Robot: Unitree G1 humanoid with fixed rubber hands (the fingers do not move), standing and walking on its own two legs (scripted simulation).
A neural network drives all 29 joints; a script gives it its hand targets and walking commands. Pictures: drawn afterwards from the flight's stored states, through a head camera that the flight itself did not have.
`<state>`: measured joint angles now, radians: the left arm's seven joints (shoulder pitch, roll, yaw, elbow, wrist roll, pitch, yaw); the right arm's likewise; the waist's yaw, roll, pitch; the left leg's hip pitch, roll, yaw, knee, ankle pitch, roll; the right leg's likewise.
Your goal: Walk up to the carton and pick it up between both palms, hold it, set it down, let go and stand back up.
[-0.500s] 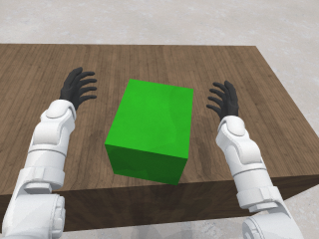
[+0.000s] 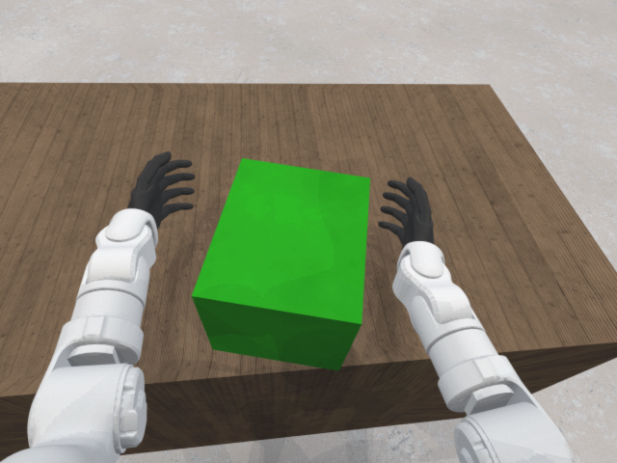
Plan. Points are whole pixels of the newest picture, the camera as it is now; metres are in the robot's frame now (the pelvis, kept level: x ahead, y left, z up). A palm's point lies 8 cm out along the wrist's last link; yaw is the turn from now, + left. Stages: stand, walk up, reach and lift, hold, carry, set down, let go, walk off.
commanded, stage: reach and lift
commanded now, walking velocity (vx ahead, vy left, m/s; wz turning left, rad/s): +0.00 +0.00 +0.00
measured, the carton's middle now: (290, 264) +0.37 +0.03 -0.01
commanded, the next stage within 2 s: none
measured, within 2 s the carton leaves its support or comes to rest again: neither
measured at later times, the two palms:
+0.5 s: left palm (169, 235) +0.40 +0.20 +0.03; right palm (401, 265) +0.35 -0.12 +0.03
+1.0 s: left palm (181, 233) +0.40 +0.18 +0.03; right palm (384, 252) +0.36 -0.10 +0.04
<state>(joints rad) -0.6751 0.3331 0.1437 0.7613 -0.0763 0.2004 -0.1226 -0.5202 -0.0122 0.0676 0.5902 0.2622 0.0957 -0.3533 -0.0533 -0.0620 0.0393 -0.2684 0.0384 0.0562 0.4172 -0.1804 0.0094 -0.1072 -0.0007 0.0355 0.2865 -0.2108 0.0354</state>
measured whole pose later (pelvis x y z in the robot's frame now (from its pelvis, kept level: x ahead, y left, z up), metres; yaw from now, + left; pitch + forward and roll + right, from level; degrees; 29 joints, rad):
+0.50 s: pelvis -0.02 +0.01 -0.01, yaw +1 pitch +9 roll -3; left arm -0.84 0.25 0.11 1.25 -0.04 -0.16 -0.05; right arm -0.68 0.05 -0.07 1.11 0.14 -0.25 -0.31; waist -0.08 -0.06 -0.10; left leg -0.54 0.04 0.03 0.58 -0.20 0.03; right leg -0.38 0.00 0.01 0.47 -0.25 0.05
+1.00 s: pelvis -0.02 +0.02 -0.01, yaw +0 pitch +11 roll -3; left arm -0.84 0.13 0.26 1.16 0.18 -0.18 -0.02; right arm -0.72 0.11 -0.31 1.10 -0.07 -0.31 -0.27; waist -0.05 -0.07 -0.10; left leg -0.58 0.04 0.03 0.58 -0.20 0.03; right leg -0.40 0.00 0.02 0.44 -0.24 0.06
